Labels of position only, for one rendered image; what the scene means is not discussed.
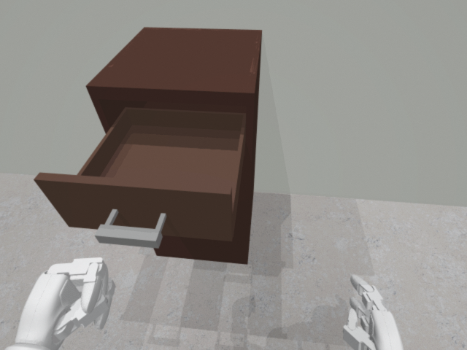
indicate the left robot hand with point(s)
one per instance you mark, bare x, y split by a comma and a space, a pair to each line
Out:
81, 286

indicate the drawer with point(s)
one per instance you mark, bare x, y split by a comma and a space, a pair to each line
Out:
185, 164

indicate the right robot hand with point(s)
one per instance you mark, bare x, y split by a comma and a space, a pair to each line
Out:
378, 324

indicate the cabinet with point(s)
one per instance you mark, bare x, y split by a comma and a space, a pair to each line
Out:
196, 69

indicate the handle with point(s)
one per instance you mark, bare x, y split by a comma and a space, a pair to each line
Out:
130, 236

